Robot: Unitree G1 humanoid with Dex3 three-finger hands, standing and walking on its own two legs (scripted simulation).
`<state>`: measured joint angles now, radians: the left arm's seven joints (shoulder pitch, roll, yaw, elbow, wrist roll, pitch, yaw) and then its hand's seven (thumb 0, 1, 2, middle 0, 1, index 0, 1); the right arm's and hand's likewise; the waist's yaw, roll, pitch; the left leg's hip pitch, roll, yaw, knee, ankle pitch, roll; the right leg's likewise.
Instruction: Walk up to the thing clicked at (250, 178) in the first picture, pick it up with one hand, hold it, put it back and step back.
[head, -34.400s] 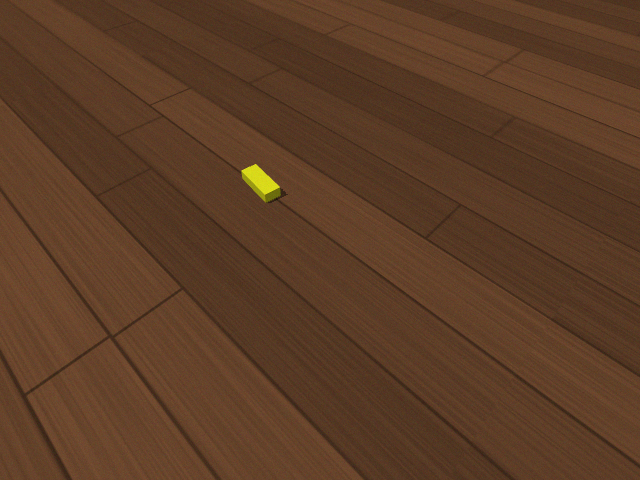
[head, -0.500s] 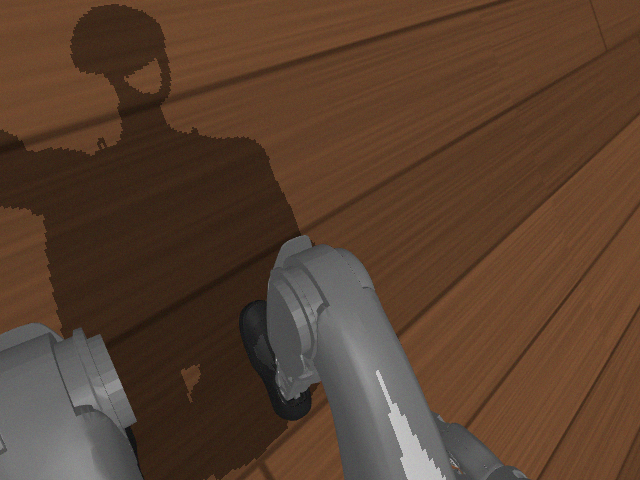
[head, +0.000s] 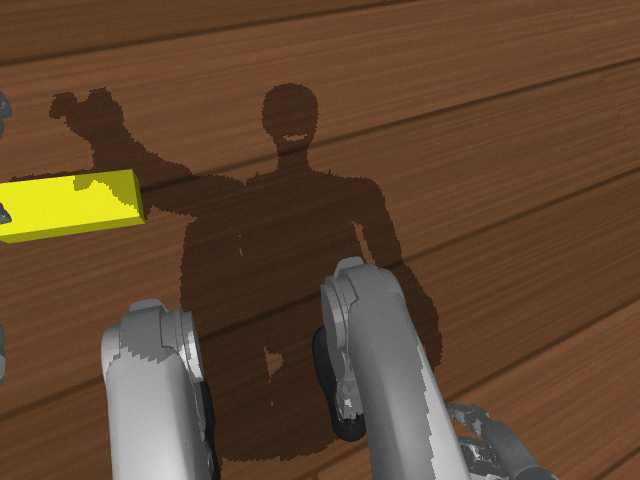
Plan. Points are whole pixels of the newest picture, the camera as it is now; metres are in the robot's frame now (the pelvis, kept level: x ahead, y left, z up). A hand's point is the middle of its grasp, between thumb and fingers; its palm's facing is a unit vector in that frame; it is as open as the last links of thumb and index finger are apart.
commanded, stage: withdraw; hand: left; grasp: from above
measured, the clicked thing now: (71, 205) +0.50 +0.29 -0.33
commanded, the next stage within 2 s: home in 0.34 s
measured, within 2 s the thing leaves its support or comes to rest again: neither
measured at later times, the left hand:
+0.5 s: hand (26, 168) +0.51 +0.30 -0.19, palm faces -0.33 -0.05 -0.94, open 13.7 cm
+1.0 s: hand out of the picture +0.37 +0.28 -0.01, palm faces -0.26 -0.60 -0.75, open 8.2 cm
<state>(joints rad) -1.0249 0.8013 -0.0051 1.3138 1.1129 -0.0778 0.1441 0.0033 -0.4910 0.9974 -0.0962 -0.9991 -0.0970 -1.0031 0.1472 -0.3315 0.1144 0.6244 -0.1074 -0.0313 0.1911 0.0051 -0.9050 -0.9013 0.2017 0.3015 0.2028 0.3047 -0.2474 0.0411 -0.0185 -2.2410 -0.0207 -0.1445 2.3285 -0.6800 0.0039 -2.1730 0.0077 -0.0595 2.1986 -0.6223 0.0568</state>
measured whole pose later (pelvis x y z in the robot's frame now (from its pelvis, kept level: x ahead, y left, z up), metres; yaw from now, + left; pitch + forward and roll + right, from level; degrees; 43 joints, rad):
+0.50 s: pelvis +0.00 +0.00 -0.04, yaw -1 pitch +34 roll -10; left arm -1.08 0.85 0.10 1.44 1.31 -0.21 0.42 0.00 -0.46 0.97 -0.13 -0.97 -0.13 -0.97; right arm 0.20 -0.28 0.15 0.67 -0.15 -0.03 0.13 0.01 -0.90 -0.90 0.20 0.30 0.20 0.30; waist -0.31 -0.02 0.00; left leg -2.37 -0.03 -0.15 2.43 -0.66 0.00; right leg -2.30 0.01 -0.06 2.30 -0.61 0.05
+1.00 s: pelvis +0.01 +0.00 +0.10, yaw +4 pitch +34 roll -7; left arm -0.40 0.52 0.08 0.55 0.57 0.04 0.01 0.01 0.72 0.86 -0.21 -0.33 -0.21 -0.33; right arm 0.16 -0.32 -0.02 0.58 -0.01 0.04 0.07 0.01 -0.90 -0.90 0.20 0.30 0.20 0.30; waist -0.08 0.04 -0.18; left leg -1.96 -0.01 -0.10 2.02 -0.66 0.00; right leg -1.91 -0.01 -0.04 1.93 -0.62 0.05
